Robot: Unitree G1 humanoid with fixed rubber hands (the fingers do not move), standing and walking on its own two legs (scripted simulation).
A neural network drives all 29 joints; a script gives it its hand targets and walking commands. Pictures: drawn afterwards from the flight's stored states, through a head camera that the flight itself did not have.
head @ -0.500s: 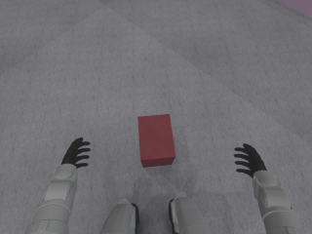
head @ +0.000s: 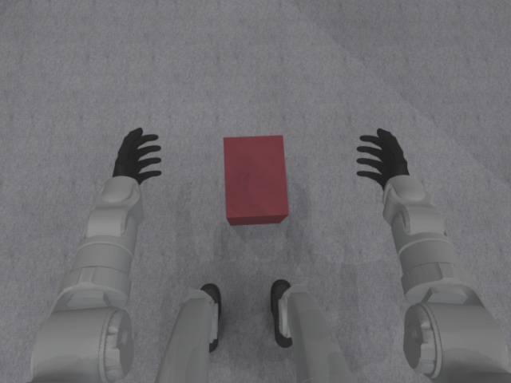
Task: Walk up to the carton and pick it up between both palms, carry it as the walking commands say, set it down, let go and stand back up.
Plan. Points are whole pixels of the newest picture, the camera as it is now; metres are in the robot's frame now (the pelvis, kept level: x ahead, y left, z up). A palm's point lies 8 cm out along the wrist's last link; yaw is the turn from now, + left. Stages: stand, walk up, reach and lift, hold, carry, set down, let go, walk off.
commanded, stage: reach and lift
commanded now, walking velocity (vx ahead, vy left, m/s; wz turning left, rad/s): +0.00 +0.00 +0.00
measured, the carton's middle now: (254, 184) +0.51 -0.02 -0.57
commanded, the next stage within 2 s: none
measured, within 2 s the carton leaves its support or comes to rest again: neither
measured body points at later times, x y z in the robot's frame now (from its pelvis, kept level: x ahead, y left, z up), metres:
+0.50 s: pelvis +0.01 +0.00 -0.02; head +0.32 +0.00 +0.30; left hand +0.52 +0.15 -0.14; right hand +0.53 -0.20 -0.14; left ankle +0.06 +0.14 -0.65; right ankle +0.07 -0.11 -0.65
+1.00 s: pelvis -0.02 +0.01 -0.13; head +0.33 -0.01 +0.16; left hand +0.52 +0.15 -0.27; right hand +0.53 -0.18 -0.28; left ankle +0.06 +0.14 -0.65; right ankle +0.07 -0.11 -0.65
